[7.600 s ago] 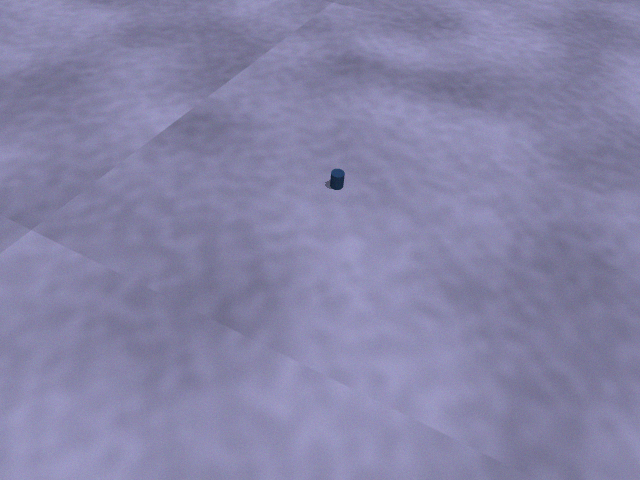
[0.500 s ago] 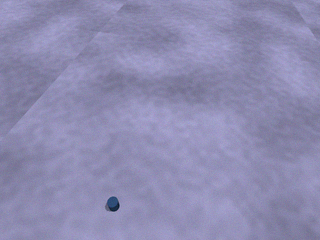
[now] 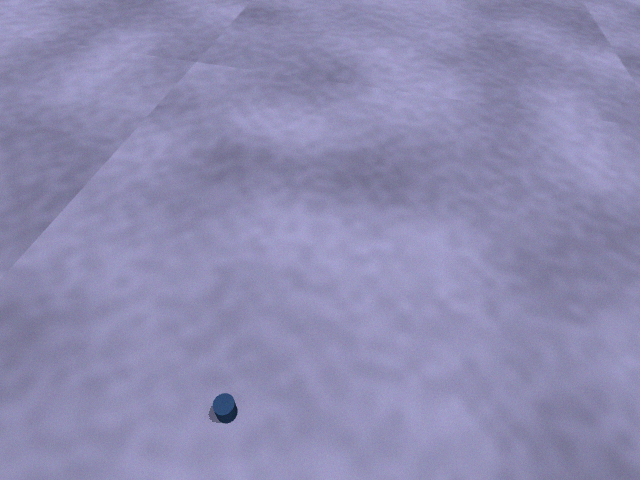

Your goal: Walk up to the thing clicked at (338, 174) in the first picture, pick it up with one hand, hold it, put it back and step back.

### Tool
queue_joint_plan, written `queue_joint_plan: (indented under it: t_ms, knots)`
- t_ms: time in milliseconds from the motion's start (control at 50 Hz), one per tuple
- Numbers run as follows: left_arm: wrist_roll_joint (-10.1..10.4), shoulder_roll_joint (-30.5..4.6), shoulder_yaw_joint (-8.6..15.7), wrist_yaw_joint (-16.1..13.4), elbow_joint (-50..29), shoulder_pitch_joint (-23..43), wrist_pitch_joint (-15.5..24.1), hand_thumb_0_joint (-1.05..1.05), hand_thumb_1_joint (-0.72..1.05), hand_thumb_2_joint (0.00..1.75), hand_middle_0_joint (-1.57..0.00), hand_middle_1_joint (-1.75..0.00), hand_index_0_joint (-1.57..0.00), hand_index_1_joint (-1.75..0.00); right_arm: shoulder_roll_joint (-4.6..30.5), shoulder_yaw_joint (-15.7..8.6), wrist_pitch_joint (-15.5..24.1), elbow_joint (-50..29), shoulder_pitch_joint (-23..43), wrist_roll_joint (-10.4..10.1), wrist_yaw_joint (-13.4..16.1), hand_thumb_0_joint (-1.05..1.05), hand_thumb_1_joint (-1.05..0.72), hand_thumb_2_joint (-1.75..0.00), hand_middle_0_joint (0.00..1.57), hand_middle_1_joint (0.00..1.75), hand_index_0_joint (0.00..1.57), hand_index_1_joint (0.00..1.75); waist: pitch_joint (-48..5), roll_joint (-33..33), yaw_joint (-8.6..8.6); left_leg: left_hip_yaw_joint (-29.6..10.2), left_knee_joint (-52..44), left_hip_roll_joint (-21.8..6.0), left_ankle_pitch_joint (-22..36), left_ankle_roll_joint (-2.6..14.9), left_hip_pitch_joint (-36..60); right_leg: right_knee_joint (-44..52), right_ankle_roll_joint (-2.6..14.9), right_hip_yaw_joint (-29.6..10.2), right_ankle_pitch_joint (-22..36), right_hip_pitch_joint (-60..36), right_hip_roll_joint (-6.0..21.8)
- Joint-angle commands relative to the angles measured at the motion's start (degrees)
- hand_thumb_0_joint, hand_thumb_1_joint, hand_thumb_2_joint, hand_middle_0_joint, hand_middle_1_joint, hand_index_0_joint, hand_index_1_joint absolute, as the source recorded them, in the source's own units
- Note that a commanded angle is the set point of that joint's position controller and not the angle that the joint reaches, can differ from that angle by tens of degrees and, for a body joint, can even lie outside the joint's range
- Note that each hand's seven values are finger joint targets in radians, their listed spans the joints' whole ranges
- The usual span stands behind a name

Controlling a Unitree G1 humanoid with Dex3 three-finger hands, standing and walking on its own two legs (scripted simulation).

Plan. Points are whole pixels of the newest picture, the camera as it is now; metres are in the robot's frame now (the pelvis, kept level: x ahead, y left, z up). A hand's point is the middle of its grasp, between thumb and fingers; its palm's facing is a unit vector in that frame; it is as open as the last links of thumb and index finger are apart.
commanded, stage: stand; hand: left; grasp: from above
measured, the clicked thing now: (225, 408) +0.45 +0.24 -0.75
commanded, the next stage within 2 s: rise first in 0.62 s
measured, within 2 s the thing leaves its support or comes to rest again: neither
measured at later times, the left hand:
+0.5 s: hand out of the picture +0.07 +0.25 -0.16, palm faces -0.03 -0.94 -0.35, open 7.4 cm
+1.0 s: hand out of the picture +0.15 +0.25 -0.17, palm faces -0.04 -0.94 -0.35, open 9.7 cm
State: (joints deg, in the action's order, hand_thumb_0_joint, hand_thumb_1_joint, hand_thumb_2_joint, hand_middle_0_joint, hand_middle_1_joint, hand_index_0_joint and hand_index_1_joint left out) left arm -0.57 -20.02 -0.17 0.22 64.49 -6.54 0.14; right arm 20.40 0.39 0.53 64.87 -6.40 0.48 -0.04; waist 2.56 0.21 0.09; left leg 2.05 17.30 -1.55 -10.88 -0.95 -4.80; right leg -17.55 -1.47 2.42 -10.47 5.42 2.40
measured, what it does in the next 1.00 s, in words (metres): stands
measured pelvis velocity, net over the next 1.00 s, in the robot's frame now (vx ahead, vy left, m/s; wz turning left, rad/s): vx -0.02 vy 0.00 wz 0.00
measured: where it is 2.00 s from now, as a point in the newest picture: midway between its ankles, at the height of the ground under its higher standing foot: outside the picture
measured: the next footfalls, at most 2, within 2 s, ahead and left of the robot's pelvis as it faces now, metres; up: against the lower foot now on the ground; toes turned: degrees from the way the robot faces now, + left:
none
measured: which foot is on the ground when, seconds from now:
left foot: down 0.00-1.00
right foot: down 0.00-1.00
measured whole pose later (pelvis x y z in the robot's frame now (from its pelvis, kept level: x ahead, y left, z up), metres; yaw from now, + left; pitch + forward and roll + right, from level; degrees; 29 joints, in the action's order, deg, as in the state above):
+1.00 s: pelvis -0.02 +0.00 -0.02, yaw +0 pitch +7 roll +0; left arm -6.4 -19.6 8.2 1.4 56.6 2.3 -1.8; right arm 14.1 -1.0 2.0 43.7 -13.5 -1.8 1.4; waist 1.0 -0.9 1.7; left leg 1.7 35.2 -2.2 -17.2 -0.7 -24.6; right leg -34.1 -1.2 2.0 -16.0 24.7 2.4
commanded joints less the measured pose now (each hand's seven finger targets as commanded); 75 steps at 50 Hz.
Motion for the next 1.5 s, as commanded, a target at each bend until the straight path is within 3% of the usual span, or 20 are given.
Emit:
queue_joint_plan:
  t_ms: [0,680,700,720,740,760,800,820,840,880,940,1040,1100,1160,1180,1280,1300,1360,1420,1480]
  knots:
    - [0.0,-12.4,2.5,-0.8,-3.0,1.8,1.4,0.0,0.9,0.9,-0.2,-0.3,-0.2,-0.3,12.1,-2.5,1.2,-3.3,2.3,0.1,0.6,0.0,-0.9,-0.9,0.2,0.3,0.2,0.3,-4.3,0.0,-0.13,-5.3,-2.4,-6.8,10.5,1.57,0.1,2.1,2.18,-4.7,9.5,-1.0,6.2]
    - [-0.2,-12.3,2.4,-0.9,-3.3,1.3,1.6,0.0,0.9,0.9,-0.2,-0.3,-0.2,-0.3,11.9,-2.8,1.2,-3.6,2.3,0.0,0.5,0.0,-0.9,-0.9,0.2,0.3,0.2,0.3,-4.4,-0.2,-0.14,-5.1,-2.2,-6.7,11.7,1.83,0.6,2.4,2.25,-4.5,10.9,-1.4,6.2]
    - [-0.1,-12.4,2.5,-0.9,-3.4,1.5,1.6,0.0,0.82,0.98,-0.12,-0.38,-0.12,-0.38,11.8,-2.8,1.2,-3.5,1.9,0.1,0.5,0.0,-0.92,-0.91,0.2,0.3,0.2,0.3,-4.3,-0.4,-0.06,-4.9,-2.4,-6.6,11.3,1.76,0.3,2.4,2.3,-4.8,10.7,-1.5,6.3]
    - [3.0,-2.5,2.8,-1.7,-23.6,21.6,6.8,0.0,0.74,1.02,-0.18,-0.46,-0.14,-0.46,2.4,-0.4,3.7,-19.2,0.3,-3.8,1.7,0.0,-1.0,-0.93,0.2,0.3,0.2,0.3,2.0,1.4,6.75,1.2,1.7,1.3,2.5,1.31,-7.3,-1.7,1.87,-0.6,5.5,12.7,-2.1]
    - [2.9,-4.1,3.2,-1.9,-17.9,27.0,5.7,0.0,0.66,0.99,-0.18,-0.54,-0.15,-0.54,3.9,-0.5,3.5,-16.1,-2.7,-4.0,2.2,0.0,-0.95,-0.91,0.2,0.3,0.2,0.3,-0.6,0.9,5.23,0.8,2.4,1.6,0.9,1.47,-6.7,-2.1,1.93,0.0,3.3,9.9,-1.9]
    - [1.7,-9.7,6.3,-1.9,-10.0,17.5,3.9,0.0,0.58,0.98,-0.14,-0.62,-0.12,-0.62,5.9,-1.7,3.0,-16.7,-4.8,-4.2,2.8,0.0,-0.92,-0.91,0.2,0.3,0.2,0.3,0.0,-2.7,3.53,0.5,3.5,1.0,0.5,1.48,-8.5,-2.4,2.08,0.7,1.5,10.2,-2.5]
    - [-0.9,-13.9,9.0,-0.6,-6.0,18.1,2.5,0.0,0.43,0.98,-0.08,-0.78,-0.09,-0.78,5.8,-2.9,2.7,-19.2,-6.1,-3.4,2.8,0.0,-0.91,-0.9,0.2,0.3,0.2,0.3,-4.8,-3.2,2.48,0.2,8.7,1.5,1.9,1.72,-12.0,-6.8,2.23,0.5,2.4,11.8,-2.3]
    - [-2.6,-14.2,10.1,0.1,-6.4,17.4,2.9,0.0,0.35,0.99,-0.07,-0.86,-0.08,-0.86,5.6,-4.0,3.1,-20.7,-6.7,-2.4,2.8,0.0,-0.92,-0.9,0.2,0.3,0.2,0.3,-9.3,-1.8,1.27,0.0,10.5,1.7,3.0,1.46,-12.5,-9.3,2.41,0.3,3.7,11.3,-2.1]
    - [-4.5,-13.6,11.5,0.7,-3.7,9.8,2.2,0.0,0.27,0.99,-0.05,-0.94,-0.08,-0.94,5.4,-5.1,3.2,-21.4,-8.4,-1.7,2.4,0.0,-0.93,-0.91,0.2,0.3,0.2,0.3,-13.4,-0.5,-0.08,0.2,12.9,2.2,5.7,1.21,-13.7,-11.6,2.52,0.0,5.9,10.4,-1.7]
    - [-5.8,-12.7,12.4,1.1,-7.3,5.4,1.1,0.0,0.11,1.0,0.0,-1.07,-0.04,-1.03,4.7,-5.4,3.4,-24.7,-8.7,-1.6,1.9,0.0,-0.94,-0.91,0.2,0.3,0.2,0.3,-16.8,3.0,-2.03,0.2,14.6,2.7,7.3,0.66,-14.7,-14.0,2.89,-0.2,6.4,10.1,-1.8]
    - [-6.9,-9.6,10.5,0.5,-11.6,4.5,-2.5,0.0,-0.1,1.0,-0.02,-1.09,-0.05,-1.06,4.0,-5.3,3.4,-28.5,-7.4,-2.3,1.9,0.0,-0.93,-0.91,0.2,0.3,0.2,0.3,-14.8,2.7,-0.78,-0.1,14.3,2.7,5.8,0.59,-16.2,-13.5,2.84,0.1,4.4,12.5,-2.3]
    - [-8.3,-9.9,11.4,-0.6,-17.9,5.2,-6.3,0.0,-0.49,1.0,-0.06,-1.07,-0.06,-1.07,3.0,-5.2,4.5,-32.4,-6.1,-2.1,1.3,0.0,-0.88,-0.9,0.2,0.3,0.2,0.3,-14.0,-0.3,0.32,-0.8,20.4,1.9,1.1,0.98,-23.0,-18.6,2.45,0.7,-0.9,19.6,-2.6]
    - [-9.2,-9.6,12.4,-1.0,-22.6,4.1,-6.2,0.0,-0.56,1.01,-0.06,-1.07,-0.06,-1.08,2.7,-5.8,5.8,-33.4,-8.1,-1.7,1.4,0.0,-0.88,-0.9,0.2,0.3,0.2,0.3,-17.3,1.5,0.97,-0.9,25.3,1.4,0.8,0.91,-25.2,-24.1,2.42,0.4,-1.0,24.2,-2.5]
    - [-10.0,-10.3,13.1,-1.0,-28.0,1.6,-6.3,0.0,-0.57,1.0,-0.07,-1.09,-0.06,-1.09,2.4,-5.9,7.0,-34.9,-8.0,-1.6,1.6,0.0,-0.89,-0.9,0.2,0.3,0.2,0.3,-19.1,2.4,0.92,-1.5,28.4,1.1,-0.2,0.99,-27.6,-27.6,2.47,0.2,-1.9,27.5,-2.3]
    - [-10.2,-8.8,11.3,-0.8,-30.8,2.4,-6.4,0.0,-0.56,1.01,-0.06,-1.08,-0.06,-1.09,2.5,-5.9,7.4,-35.2,-7.9,-1.6,1.8,0.0,-0.88,-0.9,0.2,0.3,0.2,0.3,-19.1,2.4,1.63,-1.8,29.1,0.8,-0.4,0.92,-28.1,-28.9,2.48,0.3,-2.4,29.1,-2.5]
    - [-11.1,-9.5,11.5,-0.7,-39.6,-0.9,-8.1,0.0,-0.56,1.0,-0.06,-1.08,-0.05,-1.09,2.2,-6.0,9.0,-37.3,-6.7,-1.3,2.4,0.0,-0.87,-0.89,0.2,0.3,0.2,0.3,-19.7,4.3,1.21,-2.8,31.9,0.3,-2.4,0.66,-31.3,-32.2,2.41,0.4,-4.8,33.2,-2.5]
    - [-11.4,-8.9,12.0,-0.6,-34.5,-6.0,-9.2,0.0,-0.56,0.99,-0.06,-1.08,-0.05,-1.09,1.9,-5.6,9.1,-36.5,-7.3,-1.3,2.4,0.0,-0.87,-0.89,0.2,0.3,0.2,0.3,-18.6,2.9,1.44,-2.6,32.7,0.5,-3.6,0.85,-32.9,-32.5,2.33,0.3,-5.7,33.6,-2.4]
    - [-12.0,-9.0,10.9,-0.6,-44.1,-4.8,-10.3,0.0,-0.54,0.97,-0.06,-1.1,-0.06,-1.1,1.9,-5.8,9.9,-38.2,-6.6,-1.1,2.6,0.0,-0.88,-0.89,0.2,0.3,0.2,0.3,-22.0,4.4,1.38,-2.5,35.0,0.4,-1.5,0.89,-33.0,-34.4,2.48,0.1,-3.8,34.2,-2.4]
    - [-12.7,-8.5,11.5,-0.9,-41.5,-9.1,-11.9,0.0,-0.53,0.96,-0.05,-1.1,-0.06,-1.09,1.9,-5.8,10.4,-37.7,-7.2,-1.0,2.7,0.0,-0.87,-0.89,0.2,0.3,0.2,0.3,-21.7,2.6,2.01,-3.1,37.2,0.1,0.0,0.86,-35.1,-36.6,2.42,0.4,-3.3,36.2,-2.4]
    - [-13.2,-8.9,11.2,-1.1,-47.2,-7.8,-12.0,0.0,-0.53,0.96,-0.05,-1.1,-0.06,-1.09,1.5,-5.5,11.0,-39.0,-6.1,-0.8,2.6,0.0,-0.87,-0.89,0.2,0.3,0.2,0.3,-22.3,5.0,1.44,-3.7,38.6,0.0,-1.7,0.68,-36.8,-38.6,2.59,0.4,-5.2,39.3,-2.3]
